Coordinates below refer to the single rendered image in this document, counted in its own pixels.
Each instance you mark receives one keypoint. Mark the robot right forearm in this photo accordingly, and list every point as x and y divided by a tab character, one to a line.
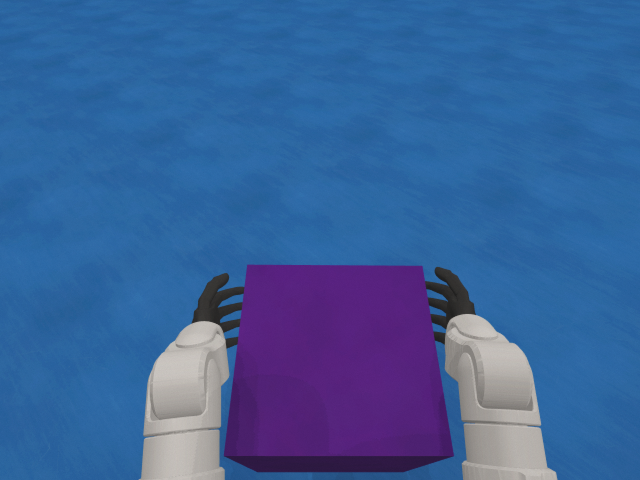
497	393

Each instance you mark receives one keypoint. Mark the right robot hand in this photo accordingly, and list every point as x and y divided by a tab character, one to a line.
457	296

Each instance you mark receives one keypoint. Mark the left robot hand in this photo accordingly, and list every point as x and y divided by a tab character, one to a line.
209	301

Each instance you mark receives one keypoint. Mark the robot left forearm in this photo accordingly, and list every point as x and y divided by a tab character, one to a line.
183	405

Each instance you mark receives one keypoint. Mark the carton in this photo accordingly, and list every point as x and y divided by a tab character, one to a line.
336	370

